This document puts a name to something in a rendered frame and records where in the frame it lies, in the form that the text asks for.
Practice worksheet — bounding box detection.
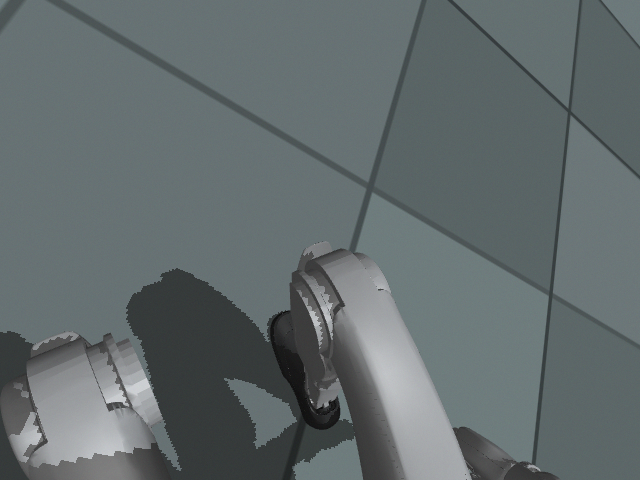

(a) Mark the right robot hand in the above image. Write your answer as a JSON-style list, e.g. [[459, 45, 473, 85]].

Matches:
[[453, 427, 518, 480]]

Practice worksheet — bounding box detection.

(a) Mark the right robot foot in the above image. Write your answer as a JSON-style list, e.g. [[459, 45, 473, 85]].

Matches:
[[270, 311, 340, 430]]

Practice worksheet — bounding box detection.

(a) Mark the right robot arm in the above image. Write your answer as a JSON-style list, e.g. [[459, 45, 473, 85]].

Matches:
[[504, 461, 561, 480]]

